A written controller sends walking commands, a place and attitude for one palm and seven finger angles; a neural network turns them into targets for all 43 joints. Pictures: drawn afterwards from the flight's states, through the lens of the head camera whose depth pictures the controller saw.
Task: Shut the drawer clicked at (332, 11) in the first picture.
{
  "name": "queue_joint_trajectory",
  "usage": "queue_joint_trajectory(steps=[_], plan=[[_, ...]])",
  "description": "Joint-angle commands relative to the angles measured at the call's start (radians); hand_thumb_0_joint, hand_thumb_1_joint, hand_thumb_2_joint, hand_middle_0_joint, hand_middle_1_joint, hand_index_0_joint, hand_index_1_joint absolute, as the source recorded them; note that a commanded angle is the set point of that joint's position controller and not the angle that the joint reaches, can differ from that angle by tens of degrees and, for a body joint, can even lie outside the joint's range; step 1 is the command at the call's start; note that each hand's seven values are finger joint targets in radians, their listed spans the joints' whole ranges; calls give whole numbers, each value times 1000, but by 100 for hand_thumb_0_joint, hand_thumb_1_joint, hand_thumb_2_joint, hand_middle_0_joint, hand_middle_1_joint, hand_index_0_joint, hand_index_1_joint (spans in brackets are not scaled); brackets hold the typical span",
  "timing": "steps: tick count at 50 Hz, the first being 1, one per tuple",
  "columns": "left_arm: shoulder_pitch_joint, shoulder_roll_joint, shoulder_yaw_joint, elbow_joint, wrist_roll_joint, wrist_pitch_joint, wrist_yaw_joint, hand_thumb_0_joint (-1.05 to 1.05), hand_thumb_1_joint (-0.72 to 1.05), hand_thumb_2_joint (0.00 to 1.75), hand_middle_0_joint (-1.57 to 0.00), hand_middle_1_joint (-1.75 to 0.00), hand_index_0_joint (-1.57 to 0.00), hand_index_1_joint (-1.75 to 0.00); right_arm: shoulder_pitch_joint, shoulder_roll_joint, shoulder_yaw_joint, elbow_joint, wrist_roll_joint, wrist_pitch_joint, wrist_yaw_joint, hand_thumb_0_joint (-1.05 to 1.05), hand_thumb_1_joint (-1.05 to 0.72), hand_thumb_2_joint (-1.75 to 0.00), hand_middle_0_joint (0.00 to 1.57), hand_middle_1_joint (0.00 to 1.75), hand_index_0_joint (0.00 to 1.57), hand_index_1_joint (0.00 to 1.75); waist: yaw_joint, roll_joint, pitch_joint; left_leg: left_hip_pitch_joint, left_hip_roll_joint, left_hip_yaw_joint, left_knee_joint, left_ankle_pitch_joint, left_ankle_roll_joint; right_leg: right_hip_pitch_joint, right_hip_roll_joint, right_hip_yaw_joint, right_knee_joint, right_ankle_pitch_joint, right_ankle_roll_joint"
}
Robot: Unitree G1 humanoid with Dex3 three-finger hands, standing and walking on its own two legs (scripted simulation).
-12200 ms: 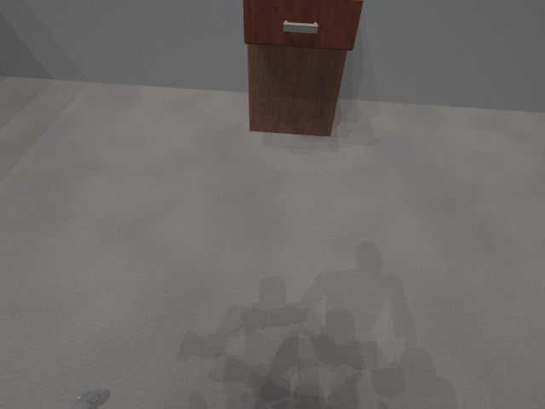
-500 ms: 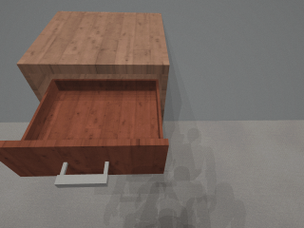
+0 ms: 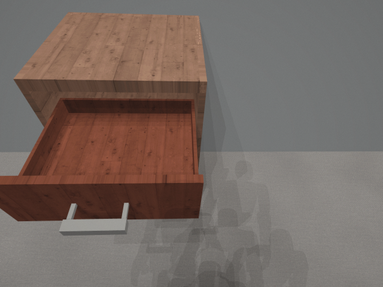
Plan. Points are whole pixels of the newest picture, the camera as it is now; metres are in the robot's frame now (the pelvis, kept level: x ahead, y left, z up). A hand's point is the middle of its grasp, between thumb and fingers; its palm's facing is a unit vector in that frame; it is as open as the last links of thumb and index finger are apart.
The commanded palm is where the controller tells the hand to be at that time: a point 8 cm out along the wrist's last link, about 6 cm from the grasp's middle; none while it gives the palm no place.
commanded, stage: look again from close up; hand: left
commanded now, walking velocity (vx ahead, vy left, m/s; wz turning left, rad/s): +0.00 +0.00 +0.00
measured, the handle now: (97, 217) +0.26 +0.23 -0.02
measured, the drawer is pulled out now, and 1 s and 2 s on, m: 0.29 0.28 0.28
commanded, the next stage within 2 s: raise the hand and make a fist in 0.14 s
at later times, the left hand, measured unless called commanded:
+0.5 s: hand (105, 282) +0.14 +0.18 -0.05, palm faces +0.25 -0.96 -0.12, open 7.0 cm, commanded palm +0.08 +0.21 -0.05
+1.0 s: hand out of the picture +0.12 +0.18 +0.00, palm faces +0.12 -0.99 -0.03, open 4.2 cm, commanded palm +0.07 +0.23 +0.00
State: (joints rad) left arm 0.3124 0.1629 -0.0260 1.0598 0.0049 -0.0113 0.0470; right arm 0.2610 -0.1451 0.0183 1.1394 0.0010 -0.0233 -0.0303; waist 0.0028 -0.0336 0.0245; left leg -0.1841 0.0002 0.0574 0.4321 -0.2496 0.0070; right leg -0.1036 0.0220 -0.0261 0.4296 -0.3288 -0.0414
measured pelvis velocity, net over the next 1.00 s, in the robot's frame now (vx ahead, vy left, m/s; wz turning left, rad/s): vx -0.06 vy -0.01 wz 0.05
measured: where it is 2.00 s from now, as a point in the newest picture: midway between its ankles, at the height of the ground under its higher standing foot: outside the picture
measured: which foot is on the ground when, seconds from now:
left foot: down 0.00-1.00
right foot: down 0.00-1.00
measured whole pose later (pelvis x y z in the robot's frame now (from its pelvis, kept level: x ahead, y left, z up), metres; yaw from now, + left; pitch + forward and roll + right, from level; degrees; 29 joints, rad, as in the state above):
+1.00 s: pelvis -0.06 -0.01 -0.06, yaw +3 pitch +8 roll -1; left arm 0.55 0.18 0.12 -0.11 -0.27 -0.34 -0.18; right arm 0.27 -0.19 0.03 0.59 0.03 -0.21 -0.07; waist 0.00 0.04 -0.13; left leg -0.72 0.02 -0.01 0.97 -0.40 -0.01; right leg -0.61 0.03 -0.10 0.97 -0.50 -0.06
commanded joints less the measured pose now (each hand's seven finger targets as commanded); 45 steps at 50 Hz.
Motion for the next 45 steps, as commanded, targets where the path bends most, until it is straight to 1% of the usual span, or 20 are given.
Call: queue_joint_trajectory(steps=[1,11,12,13,14,15,16,17,19,21,23,24,25,27,28,30,32,35,39,45], plan=[[76,99,21,-29,3,-14,2,0,90,90,-20,-30,-20,-30,57,-99,-15,-25,-4,-15,-3,0,-90,-90,20,30,20,30,3,26,28,52,106,-103,-37,270,37,-80,-129,111,-75,311,-3],[83,94,19,-24,3,-16,1,0,90,90,-20,-30,-20,-30,59,-92,-13,-17,-3,-15,-4,0,-90,-90,20,30,20,30,4,16,34,51,107,-101,-40,260,34,-78,-132,112,-85,333,-2],[143,103,34,21,23,-47,37,0,90,90,-20,-30,-20,-30,-44,-120,-22,-98,-4,-17,0,0,-90,-90,20,30,20,30,25,73,72,-43,92,-45,202,282,-1,-109,-192,173,-88,787,56],[-564,316,114,-1541,-191,-246,29,0,90,90,-22,-32,-22,-32,4,-294,-54,-440,46,-164,-35,0,-90,-90,20,30,20,30,-93,273,-438,247,-6,-53,30,425,33,-14,-101,73,36,706,10],[-131,240,122,-1283,-102,-193,75,0,90,90,-24,-34,-24,-34,-66,-186,-21,-387,22,-260,-64,0,-90,-90,20,30,20,30,18,455,-451,384,35,-40,-4,619,43,-61,-31,40,112,459,-14],[-77,193,90,-1222,-122,-146,130,0,90,90,-26,-37,-26,-37,-59,-212,-46,-329,19,-289,-62,0,-90,-90,20,30,20,30,-18,368,-389,287,61,-70,27,625,5,-142,-31,-26,106,195,2],[209,-63,-49,-920,-113,-35,116,0,90,90,-28,-39,-28,-39,-21,-161,-49,-306,44,-283,-45,0,-90,-90,20,30,20,30,-42,202,-211,186,73,-74,33,553,30,-229,-34,-45,99,150,16],[34,-76,-72,-1146,-161,-57,89,0,90,90,-30,-41,-30,-41,-36,-200,-56,-393,49,-283,-40,0,-90,-90,20,30,20,30,-42,119,-110,72,68,-103,54,448,28,-237,-41,-64,88,202,23],[70,-6,-8,-1114,-141,-153,58,0,90,90,-34,-45,-34,-45,-66,-232,-78,-444,15,-301,-45,0,-90,-90,20,30,20,30,-76,-108,-48,-63,17,-85,151,206,41,-353,-35,-63,78,203,39],[250,-64,5,-942,-147,-245,-2,0,90,90,-38,-50,-38,-50,-88,-224,-83,-499,1,-294,-33,0,-90,-90,20,30,20,30,-32,-280,-26,-224,-1,-85,215,95,24,-432,-30,-55,143,154,50],[410,-66,60,-900,-202,-370,-108,0,90,90,-42,-54,-42,-54,-145,-219,-91,-555,0,-286,-12,0,-90,-90,20,30,20,30,33,-355,-67,-389,-6,-77,285,22,3,-445,-37,-27,236,155,61],[369,-38,78,-916,-211,-419,-139,0,90,90,-44,-56,-44,-56,-153,-226,-92,-582,1,-288,-10,0,-90,-90,20,30,20,30,37,-328,-122,-444,-11,-72,324,-3,1,-444,-42,-1,279,136,60],[286,7,100,-1061,-214,-479,-159,0,90,90,-46,-58,-46,-58,-159,-219,-92,-618,0,-293,-2,0,-90,-90,20,30,20,30,66,-154,-206,-424,-19,-58,346,12,1,-419,-48,24,318,145,44],[158,122,185,-1295,-213,-579,-169,0,90,90,-50,-62,-50,-62,-152,-198,-103,-661,-11,-300,-5,0,-90,-90,20,30,20,30,60,143,-392,-321,-21,-23,396,68,6,-419,-44,45,364,133,22],[142,150,207,-1338,-215,-618,-165,0,90,90,-52,-65,-52,-65,-145,-189,-95,-659,-10,-300,-5,0,-90,-90,20,30,20,30,45,198,-388,-321,-17,-26,424,72,9,-457,-39,44,379,108,13],[70,186,233,-1385,-204,-686,-153,0,90,90,-56,-69,-56,-69,-133,-183,-90,-638,-10,-288,-6,0,-90,-90,20,30,20,30,5,193,-318,-388,-5,-52,483,22,16,-567,-31,56,401,26,6],[42,118,173,-1318,-195,-743,-168,0,90,90,-60,-73,-60,-73,-163,-173,-84,-643,-8,-283,-3,0,-90,-90,20,30,20,30,-35,115,-217,-498,4,-73,547,-60,22,-676,-30,71,420,-72,5],[117,102,157,-1193,-229,-658,-236,0,90,90,-66,-80,-66,-80,-174,-196,-74,-691,16,-263,-6,0,-90,-90,20,30,20,30,-36,45,-163,-601,-1,-65,571,-174,24,-655,-56,156,335,-253,21],[123,151,163,-1286,-299,-426,-334,0,90,90,-74,-88,-74,-88,-162,-209,-57,-780,49,-238,-44,0,-90,-90,20,30,20,30,-12,5,-276,-555,-17,-65,532,-176,33,-466,-90,220,238,-237,68],[161,165,259,-1383,-302,-367,-242,0,90,90,-86,-101,-86,-101,-144,-179,-52,-743,31,-246,-66,0,-90,-90,20,30,20,30,8,-15,-250,-464,8,-98,464,-58,28,-459,-58,101,278,-26,61]])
